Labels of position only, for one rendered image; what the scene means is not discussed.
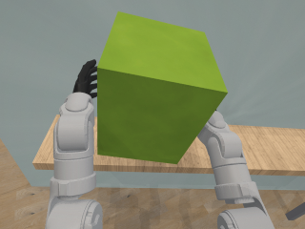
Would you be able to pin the carton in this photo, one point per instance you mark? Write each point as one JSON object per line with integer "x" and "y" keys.
{"x": 158, "y": 84}

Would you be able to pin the robot left forearm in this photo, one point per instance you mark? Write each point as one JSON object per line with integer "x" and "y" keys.
{"x": 73, "y": 150}

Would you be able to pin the table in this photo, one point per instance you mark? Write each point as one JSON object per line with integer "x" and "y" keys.
{"x": 269, "y": 151}

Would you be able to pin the left robot upper arm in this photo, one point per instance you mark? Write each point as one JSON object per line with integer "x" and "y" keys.
{"x": 76, "y": 214}

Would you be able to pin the robot right forearm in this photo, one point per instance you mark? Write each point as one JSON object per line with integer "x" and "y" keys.
{"x": 231, "y": 173}

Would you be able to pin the right robot upper arm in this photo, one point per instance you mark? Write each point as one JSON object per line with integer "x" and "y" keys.
{"x": 243, "y": 218}

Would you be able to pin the robot left hand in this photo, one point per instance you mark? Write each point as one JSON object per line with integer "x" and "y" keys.
{"x": 84, "y": 79}

